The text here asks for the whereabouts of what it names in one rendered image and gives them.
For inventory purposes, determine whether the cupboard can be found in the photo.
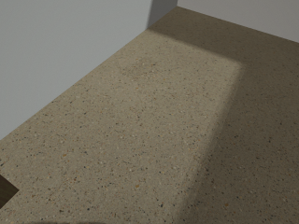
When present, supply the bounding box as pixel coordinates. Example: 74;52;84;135
0;175;19;209

